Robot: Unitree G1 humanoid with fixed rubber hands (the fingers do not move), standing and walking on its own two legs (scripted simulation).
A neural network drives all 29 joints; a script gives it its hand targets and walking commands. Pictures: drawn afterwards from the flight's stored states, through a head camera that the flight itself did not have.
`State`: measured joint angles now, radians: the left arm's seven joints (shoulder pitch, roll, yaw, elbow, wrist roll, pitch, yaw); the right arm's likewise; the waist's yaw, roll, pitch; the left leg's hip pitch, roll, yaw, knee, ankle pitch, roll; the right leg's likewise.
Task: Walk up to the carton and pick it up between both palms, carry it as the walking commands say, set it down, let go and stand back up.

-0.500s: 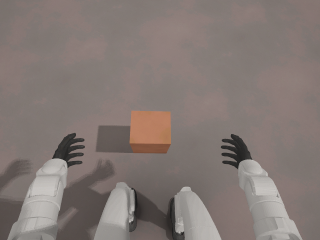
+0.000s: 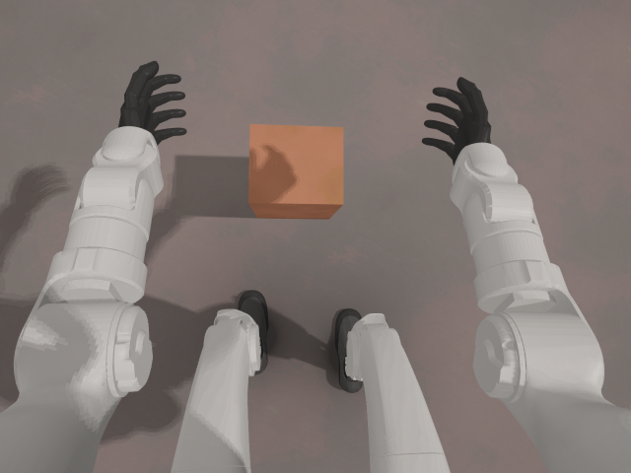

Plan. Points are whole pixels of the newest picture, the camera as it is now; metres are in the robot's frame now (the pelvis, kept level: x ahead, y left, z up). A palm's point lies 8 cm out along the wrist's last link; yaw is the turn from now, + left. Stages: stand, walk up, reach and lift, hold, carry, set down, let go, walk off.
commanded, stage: reach and lift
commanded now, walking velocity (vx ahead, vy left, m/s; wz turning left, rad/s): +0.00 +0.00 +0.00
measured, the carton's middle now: (295, 178) +0.53 +0.01 -0.53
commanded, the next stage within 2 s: none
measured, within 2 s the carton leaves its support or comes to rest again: neither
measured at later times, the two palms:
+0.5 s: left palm (168, 122) +0.53 +0.19 -0.19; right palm (437, 140) +0.51 -0.19 -0.19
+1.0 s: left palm (200, 158) +0.52 +0.18 -0.35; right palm (393, 162) +0.52 -0.17 -0.34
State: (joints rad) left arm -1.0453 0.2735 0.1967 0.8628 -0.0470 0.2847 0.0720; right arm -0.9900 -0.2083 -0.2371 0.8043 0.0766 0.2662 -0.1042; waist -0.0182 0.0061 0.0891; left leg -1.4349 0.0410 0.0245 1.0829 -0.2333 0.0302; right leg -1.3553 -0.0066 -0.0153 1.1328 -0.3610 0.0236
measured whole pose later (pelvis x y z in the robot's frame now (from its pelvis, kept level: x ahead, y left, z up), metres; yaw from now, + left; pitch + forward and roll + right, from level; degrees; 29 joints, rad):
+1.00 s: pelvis -0.04 +0.01 -0.20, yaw -4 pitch +29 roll -4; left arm -1.42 0.38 0.10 0.81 -0.21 0.27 0.19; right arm -1.42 -0.34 -0.12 0.79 0.22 0.27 -0.20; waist 0.05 0.01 0.53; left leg -1.96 -0.05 -0.10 1.89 -0.44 -0.04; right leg -1.86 0.06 0.02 1.92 -0.57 0.07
